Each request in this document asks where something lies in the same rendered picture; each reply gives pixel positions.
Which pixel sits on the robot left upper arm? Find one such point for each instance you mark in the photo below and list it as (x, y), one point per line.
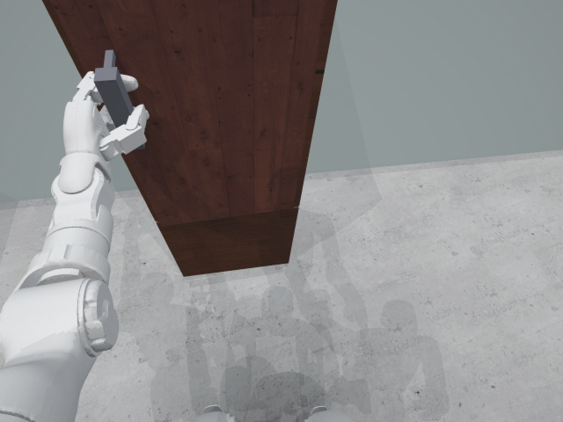
(51, 336)

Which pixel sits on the robot shin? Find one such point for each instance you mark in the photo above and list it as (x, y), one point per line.
(318, 409)
(212, 408)

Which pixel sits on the robot right shin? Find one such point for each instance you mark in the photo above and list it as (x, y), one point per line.
(318, 409)

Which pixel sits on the robot left shin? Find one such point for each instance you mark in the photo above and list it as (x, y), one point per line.
(212, 408)

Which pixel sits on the left robot forearm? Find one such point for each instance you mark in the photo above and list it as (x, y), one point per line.
(80, 234)

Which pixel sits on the robot left hand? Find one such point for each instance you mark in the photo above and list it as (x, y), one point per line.
(84, 127)

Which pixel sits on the cupboard door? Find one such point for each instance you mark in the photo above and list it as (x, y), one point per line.
(227, 85)

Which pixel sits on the handle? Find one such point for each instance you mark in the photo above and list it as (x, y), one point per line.
(113, 92)

